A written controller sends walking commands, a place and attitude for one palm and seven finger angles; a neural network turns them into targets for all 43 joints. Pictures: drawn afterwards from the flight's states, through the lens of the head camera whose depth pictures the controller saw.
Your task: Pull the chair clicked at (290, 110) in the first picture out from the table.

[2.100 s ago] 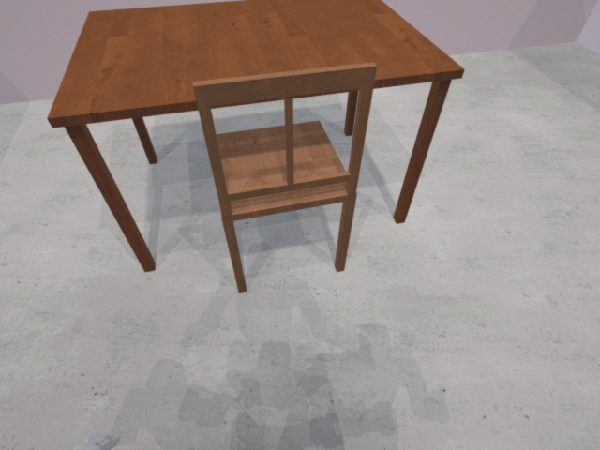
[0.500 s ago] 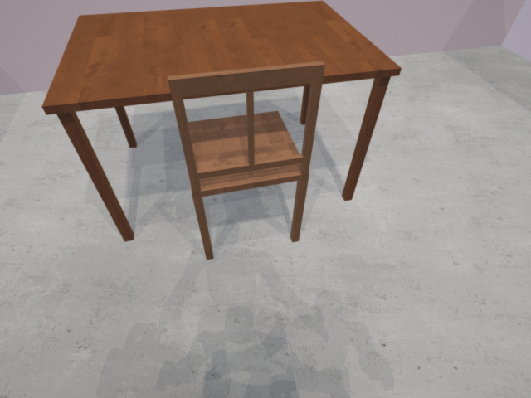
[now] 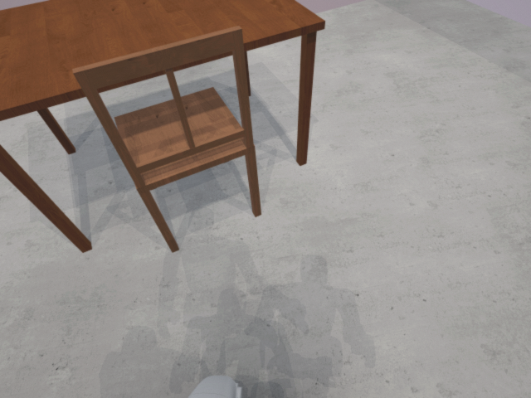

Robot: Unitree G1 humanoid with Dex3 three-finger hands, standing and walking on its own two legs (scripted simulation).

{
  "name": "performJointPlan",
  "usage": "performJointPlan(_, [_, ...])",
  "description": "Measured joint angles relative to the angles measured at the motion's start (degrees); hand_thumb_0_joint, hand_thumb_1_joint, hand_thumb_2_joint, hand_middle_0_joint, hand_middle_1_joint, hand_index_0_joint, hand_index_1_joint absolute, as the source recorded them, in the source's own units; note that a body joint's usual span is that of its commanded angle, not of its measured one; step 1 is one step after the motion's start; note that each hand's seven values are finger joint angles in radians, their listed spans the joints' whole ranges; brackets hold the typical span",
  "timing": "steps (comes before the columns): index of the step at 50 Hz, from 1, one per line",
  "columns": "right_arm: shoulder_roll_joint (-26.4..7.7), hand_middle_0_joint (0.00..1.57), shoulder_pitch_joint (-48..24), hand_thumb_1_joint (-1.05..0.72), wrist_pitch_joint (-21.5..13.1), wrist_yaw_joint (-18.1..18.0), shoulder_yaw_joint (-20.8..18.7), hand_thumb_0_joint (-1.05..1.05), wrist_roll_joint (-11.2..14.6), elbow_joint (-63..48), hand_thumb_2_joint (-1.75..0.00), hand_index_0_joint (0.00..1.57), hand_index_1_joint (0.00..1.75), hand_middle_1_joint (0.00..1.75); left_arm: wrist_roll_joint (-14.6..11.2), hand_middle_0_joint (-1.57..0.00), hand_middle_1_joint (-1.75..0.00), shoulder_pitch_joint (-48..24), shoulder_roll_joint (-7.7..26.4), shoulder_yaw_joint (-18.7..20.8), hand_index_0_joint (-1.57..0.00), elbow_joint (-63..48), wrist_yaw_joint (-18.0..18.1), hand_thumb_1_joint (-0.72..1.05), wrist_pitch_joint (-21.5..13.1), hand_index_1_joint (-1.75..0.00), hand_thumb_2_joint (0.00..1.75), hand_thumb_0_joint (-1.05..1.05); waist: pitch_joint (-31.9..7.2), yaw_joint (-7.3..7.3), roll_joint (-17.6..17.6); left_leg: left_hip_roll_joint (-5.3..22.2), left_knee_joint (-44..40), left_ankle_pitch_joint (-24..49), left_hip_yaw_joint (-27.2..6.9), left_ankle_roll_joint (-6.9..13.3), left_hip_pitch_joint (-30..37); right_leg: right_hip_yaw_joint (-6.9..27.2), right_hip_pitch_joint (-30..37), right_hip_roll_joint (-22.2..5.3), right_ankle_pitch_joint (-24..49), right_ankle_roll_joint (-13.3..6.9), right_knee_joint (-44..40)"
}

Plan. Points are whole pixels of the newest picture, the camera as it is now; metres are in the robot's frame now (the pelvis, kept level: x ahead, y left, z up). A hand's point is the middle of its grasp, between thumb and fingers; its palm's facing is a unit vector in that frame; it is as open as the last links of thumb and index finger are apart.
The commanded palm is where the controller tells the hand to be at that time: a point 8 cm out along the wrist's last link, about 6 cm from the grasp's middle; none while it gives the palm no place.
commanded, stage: walk to a spot facing it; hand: left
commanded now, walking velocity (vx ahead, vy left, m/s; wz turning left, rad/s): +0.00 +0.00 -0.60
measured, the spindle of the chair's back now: (181, 111) +0.85 +0.34 -0.10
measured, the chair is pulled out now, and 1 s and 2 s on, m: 0.00 0.00 0.00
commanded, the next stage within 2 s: turn to face it in 1.54 s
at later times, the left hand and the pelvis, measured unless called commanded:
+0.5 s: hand out of the picture +0.12 +0.26 -0.15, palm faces -0.22 -0.95 -0.22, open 7.4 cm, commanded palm none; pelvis -0.01 +0.06 +0.01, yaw -18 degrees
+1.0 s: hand (271, 323) +0.27 +0.03 -0.15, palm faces -0.59 -0.78 -0.19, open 7.3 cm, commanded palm none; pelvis +0.08 -0.06 +0.00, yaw -35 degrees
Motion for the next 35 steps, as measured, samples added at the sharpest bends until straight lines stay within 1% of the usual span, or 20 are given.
performJointPlan(5, [-0.02,0.21,-0.56,-0.91,-0.27,-0.38,-0.29,0.01,0.01,-0.98,-0.90,0.20,0.30,0.30,0.05,-0.21,-0.30,0.81,0.16,0.58,-0.21,-0.14,-0.06,0.90,-0.21,-0.30,0.90,0.00,-1.28,0.32,-1.22,-0.50,-4.14,0.39,-0.99,-0.66,0.95,3.53,0.26,0.79,3.39,0.30,-4.42])
performJointPlan(10, [-0.14,0.20,-1.72,-0.91,-0.50,-0.68,-0.33,0.01,0.31,-2.19,-0.90,0.20,0.30,0.30,0.32,-0.21,-0.30,0.51,1.42,1.36,-0.21,-0.45,-0.05,0.90,0.11,-0.30,0.90,0.00,-2.31,1.04,-1.96,-1.42,-11.46,-1.02,-1.81,-0.35,4.11,6.88,-0.50,1.94,5.20,1.19,-5.80])
performJointPlan(13, [0.05,0.20,-2.15,-0.91,-1.02,-0.83,-0.11,0.01,0.69,-3.28,-0.90,0.20,0.30,0.30,0.52,-0.21,-0.30,-0.11,2.56,1.81,-0.21,-0.79,0.02,0.90,0.61,-0.30,0.90,0.00,-2.88,1.53,-2.59,-2.50,-18.82,-1.79,-2.12,0.49,7.12,8.91,-1.46,2.67,6.05,2.11,-5.92])
performJointPlan(15, [0.28,0.20,-1.96,-0.91,-1.76,-0.96,0.22,0.01,0.90,-4.11,-0.90,0.20,0.30,0.30,0.46,-0.21,-0.30,-0.53,3.44,2.12,-0.21,-1.03,0.05,0.90,1.04,-0.30,0.90,0.00,-3.34,1.54,-3.10,-3.24,-26.78,0.37,-2.05,1.28,10.44,10.21,-2.36,3.23,6.29,3.02,-5.34])
performJointPlan(16, [0.16,0.20,-1.41,-0.91,-2.30,-0.99,0.49,0.01,0.90,-4.71,-0.90,0.20,0.30,0.30,0.37,-0.21,-0.30,-0.43,3.79,2.26,-0.21,-1.32,-0.01,0.90,1.26,-0.30,0.90,0.00,-3.92,1.31,-2.81,-3.01,-31.83,0.52,-2.24,2.11,12.73,10.46,-3.21,3.97,5.84,3.50,-4.27])
performJointPlan(17, [0.38,0.20,-0.97,-0.91,-2.81,-1.06,0.64,0.01,0.59,-4.92,-0.90,0.20,0.30,0.30,0.27,-0.21,-0.30,-0.70,4.28,2.56,-0.21,-1.24,-0.19,0.90,1.53,-0.30,0.90,0.00,-4.15,0.78,-3.04,-2.97,-33.57,2.61,-2.10,2.76,13.27,10.31,-4.70,4.28,1.48,3.94,-0.97])
performJointPlan(18, [0.73,0.20,-0.37,-0.91,-3.01,-1.10,1.00,0.01,0.32,-5.01,-0.90,0.20,0.30,0.30,0.34,-0.21,-0.30,-1.02,4.81,2.99,-0.20,-1.07,-0.47,0.90,1.85,-0.30,0.90,0.00,-4.19,0.55,-3.65,-3.02,-33.41,3.55,-1.40,3.17,13.48,8.60,-6.60,3.82,-3.85,4.68,4.26])
performJointPlan(19, [1.00,0.21,0.50,-0.91,-3.18,-1.03,1.36,0.01,0.08,-5.02,-0.90,0.20,0.30,0.30,0.63,-0.21,-0.30,-1.28,5.29,3.38,-0.20,-0.88,-0.85,0.90,2.03,-0.30,0.90,0.00,-4.30,0.30,-3.99,-2.80,-33.66,4.00,-0.73,3.39,14.09,6.46,-8.59,3.21,-6.33,5.35,10.20])
performJointPlan(20, [1.23,0.21,1.52,-0.91,-3.32,-0.98,1.68,0.01,-0.12,-4.88,-0.90,0.20,0.30,0.30,0.87,-0.21,-0.30,-1.49,5.75,3.71,-0.20,-0.79,-1.31,0.91,2.03,-0.30,0.90,0.00,-4.45,0.12,-4.21,-2.49,-34.46,4.35,-0.13,3.50,15.00,4.51,-10.44,2.43,-6.84,5.83,16.04])
performJointPlan(22, [1.52,0.21,3.68,-0.91,-3.62,-0.92,2.12,0.01,-0.27,-4.18,-0.90,0.20,0.30,0.30,1.09,-0.20,-0.30,-1.56,6.51,4.07,-0.20,-0.92,-2.22,0.91,1.75,-0.30,0.90,0.01,-5.05,0.02,-4.38,-1.74,-36.52,4.93,1.15,3.55,16.81,1.51,-13.47,0.50,-5.23,6.39,25.71])
performJointPlan(23, [1.59,0.21,4.71,-0.91,-3.82,-0.89,2.20,0.01,-0.31,-3.74,-0.90,0.20,0.30,0.30,1.14,-0.20,-0.30,-1.51,6.71,4.15,-0.20,-1.03,-2.57,0.91,1.60,-0.30,0.90,0.01,-5.32,0.03,-4.33,-1.36,-37.44,5.10,1.88,3.55,17.66,0.52,-14.50,-0.54,-4.09,6.62,29.11])
performJointPlan(25, [1.64,0.21,6.67,-0.91,-4.40,-0.85,2.13,0.01,-0.34,-2.87,-0.90,0.20,0.30,0.30,1.24,-0.20,-0.30,-1.47,6.78,4.13,-0.20,-1.09,-3.07,0.91,1.43,-0.30,0.90,0.01,-5.59,-0.15,-4.01,-0.63,-38.84,5.14,3.40,3.58,19.20,-0.87,-15.50,-2.69,-2.36,7.01,32.40])
performJointPlan(27, [1.76,0.21,8.63,-0.91,-5.09,-0.83,2.01,0.01,-0.33,-2.11,-0.90,0.20,0.30,0.30,1.32,-0.20,-0.30,-1.68,6.61,3.97,-0.20,-0.90,-3.36,0.91,1.42,-0.30,0.90,0.01,-5.53,-0.60,-3.77,-0.01,-39.99,4.94,5.03,3.50,20.70,-1.70,-15.71,-4.72,-1.37,7.35,32.15])
performJointPlan(30, [1.90,0.21,11.43,-0.91,-5.89,-0.69,1.84,0.01,-0.41,-0.89,-0.90,0.20,0.30,0.30,1.35,-0.20,-0.30,-2.66,5.99,3.57,-0.20,-0.51,-3.63,0.91,1.63,-0.30,0.90,0.01,-4.86,-1.53,-3.57,0.93,-41.18,4.27,7.76,2.98,22.89,-2.94,-15.38,-7.23,-0.92,7.59,27.75])
performJointPlan(33, [1.84,0.21,13.90,-0.91,-6.23,-0.53,1.59,0.01,-0.67,0.46,-0.90,0.20,0.30,0.30,1.23,-0.20,-0.30,-4.68,5.05,2.96,-0.20,-0.23,-3.84,0.91,1.74,-0.30,0.90,0.01,-3.54,-2.87,-3.25,2.07,-41.29,2.91,10.59,1.93,24.81,-4.43,-14.43,-8.57,-1.22,7.18,20.98])
performJointPlan(35, [1.56,0.21,15.28,-0.91,-6.14,-0.37,1.37,0.01,-0.90,1.52,-0.90,0.20,0.30,0.30,1.11,-0.20,-0.30,-6.46,4.30,2.57,-0.20,-0.38,-4.00,0.91,1.59,-0.30,0.90,0.01,-2.45,-3.85,-2.82,3.04,-40.55,1.49,12.47,0.98,25.85,-5.55,-13.29,-8.74,-1.60,6.47,16.07])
